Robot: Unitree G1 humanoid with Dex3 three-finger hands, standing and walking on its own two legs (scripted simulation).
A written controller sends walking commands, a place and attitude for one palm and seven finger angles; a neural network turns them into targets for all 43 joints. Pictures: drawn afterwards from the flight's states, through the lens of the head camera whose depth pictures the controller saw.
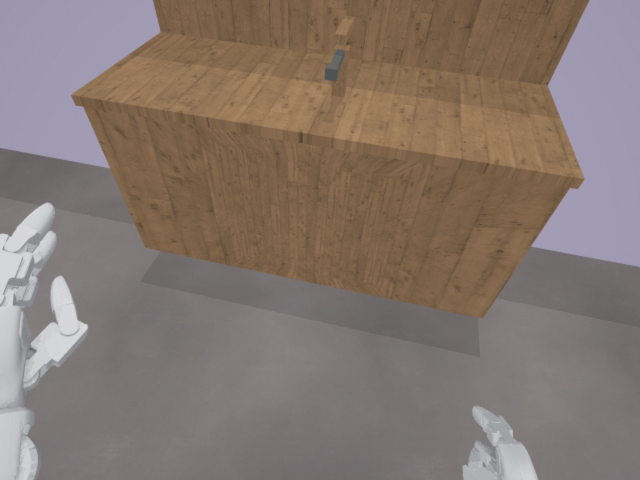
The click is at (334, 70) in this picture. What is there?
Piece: tap's lever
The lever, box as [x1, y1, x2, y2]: [325, 64, 338, 80]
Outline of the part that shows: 327,64 325,68 325,79 335,80 337,77 338,66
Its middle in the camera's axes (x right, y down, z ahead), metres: +0.02 -0.40 +0.92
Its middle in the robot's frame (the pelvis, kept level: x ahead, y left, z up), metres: +0.97 +0.03 +0.07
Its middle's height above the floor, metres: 0.84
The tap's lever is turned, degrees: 0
